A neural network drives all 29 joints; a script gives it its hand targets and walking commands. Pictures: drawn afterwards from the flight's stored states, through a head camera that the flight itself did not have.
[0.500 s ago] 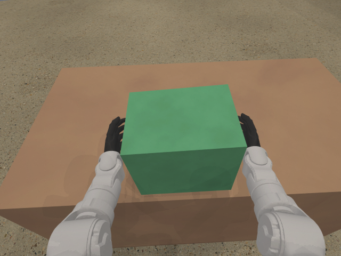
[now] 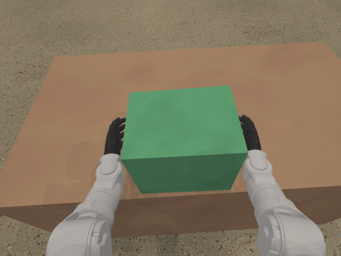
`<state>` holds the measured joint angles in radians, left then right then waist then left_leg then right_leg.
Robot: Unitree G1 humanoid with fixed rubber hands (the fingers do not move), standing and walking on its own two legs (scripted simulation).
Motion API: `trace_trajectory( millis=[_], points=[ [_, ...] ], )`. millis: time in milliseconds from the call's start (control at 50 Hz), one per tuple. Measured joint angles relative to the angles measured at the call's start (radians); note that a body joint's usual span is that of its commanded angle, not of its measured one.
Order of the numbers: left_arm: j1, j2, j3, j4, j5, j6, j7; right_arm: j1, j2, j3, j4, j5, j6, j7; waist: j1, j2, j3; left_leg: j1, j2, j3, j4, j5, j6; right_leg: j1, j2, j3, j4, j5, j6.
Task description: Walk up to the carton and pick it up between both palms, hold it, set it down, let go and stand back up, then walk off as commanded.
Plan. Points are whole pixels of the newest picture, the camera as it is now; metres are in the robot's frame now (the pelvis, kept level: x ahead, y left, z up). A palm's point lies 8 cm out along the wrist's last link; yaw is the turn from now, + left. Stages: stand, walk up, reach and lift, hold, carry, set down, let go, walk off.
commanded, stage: set down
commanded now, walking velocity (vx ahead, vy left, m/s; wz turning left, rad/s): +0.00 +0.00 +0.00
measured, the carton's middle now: (182, 143) +0.42 -0.04 -0.01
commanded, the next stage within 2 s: none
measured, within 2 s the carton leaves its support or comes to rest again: rests again in 0.14 s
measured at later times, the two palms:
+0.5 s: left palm (109, 143) +0.41 +0.15 +0.03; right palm (266, 147) +0.38 -0.25 +0.01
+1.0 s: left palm (99, 169) +0.34 +0.17 +0.02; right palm (281, 166) +0.33 -0.27 +0.01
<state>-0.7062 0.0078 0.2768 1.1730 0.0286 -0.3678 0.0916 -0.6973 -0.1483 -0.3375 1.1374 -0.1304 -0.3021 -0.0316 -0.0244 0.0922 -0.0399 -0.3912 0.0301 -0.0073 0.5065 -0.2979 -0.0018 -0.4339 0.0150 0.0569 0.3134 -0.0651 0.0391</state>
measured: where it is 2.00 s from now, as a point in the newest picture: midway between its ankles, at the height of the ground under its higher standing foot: outside the picture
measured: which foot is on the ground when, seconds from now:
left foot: down 0.00-1.00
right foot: down 0.00-1.00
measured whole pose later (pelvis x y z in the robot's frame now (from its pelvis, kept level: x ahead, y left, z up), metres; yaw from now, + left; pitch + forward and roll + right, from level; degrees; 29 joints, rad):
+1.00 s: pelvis -0.05 -0.04 -0.01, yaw +1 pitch +13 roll +2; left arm -0.67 0.24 -0.03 1.19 -0.33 -0.29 -0.01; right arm -0.54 -0.30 0.00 0.89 0.33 -0.18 -0.06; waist -0.02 0.05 -0.11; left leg -0.52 0.01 -0.01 0.51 -0.22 -0.03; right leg -0.63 0.00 0.06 0.47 -0.07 0.01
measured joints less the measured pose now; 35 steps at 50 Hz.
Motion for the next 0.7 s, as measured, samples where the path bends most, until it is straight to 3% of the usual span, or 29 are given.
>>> trace_trajectory(
  millis=[180,240,340,460,580,700],
  points=[
    [0.000,0.006,-0.014,0.020,0.000,-0.039,0.002,0.004,0.000,-0.004,0.026,-0.003,-0.047,-0.003,0.000,0.005,0.000,-0.030,0.002,0.000,0.000,0.000,0.000,-0.030,0.002,0.000,0.000,0.000,0.000],
    [0.000,0.021,-0.069,0.020,-0.010,-0.043,0.020,0.004,-0.007,-0.004,0.057,0.004,-0.063,-0.003,0.000,0.005,-0.011,-0.043,0.004,0.000,0.000,0.001,-0.003,-0.044,0.004,0.000,0.001,0.000,0.000],
    [-0.012,0.064,-0.187,0.021,-0.111,-0.012,0.037,0.003,-0.030,0.073,0.062,0.169,-0.066,-0.007,0.000,0.004,-0.047,-0.071,0.005,0.000,0.000,0.004,-0.005,-0.077,0.006,0.000,0.012,0.000,0.000],
    [-0.044,0.129,-0.257,0.021,-0.214,0.037,0.033,0.003,-0.091,0.204,0.041,0.324,-0.041,-0.009,0.000,-0.013,-0.054,-0.086,0.005,0.000,0.000,0.015,-0.010,-0.105,0.006,0.000,0.039,-0.003,-0.004],
    [-0.050,0.195,-0.303,0.021,-0.293,0.051,0.000,0.003,-0.136,0.271,-0.009,0.416,0.012,-0.009,0.000,-0.033,-0.070,-0.113,0.001,0.000,0.000,0.032,-0.017,-0.150,0.003,0.000,0.076,-0.004,-0.013],
    [-0.050,0.232,-0.309,0.021,-0.337,0.064,-0.039,0.004,-0.151,0.321,-0.065,0.455,0.049,-0.012,0.000,-0.047,-0.069,-0.127,-0.007,-0.001,0.000,0.051,-0.022,-0.181,-0.003,0.000,0.115,-0.006,-0.021]
  ],
)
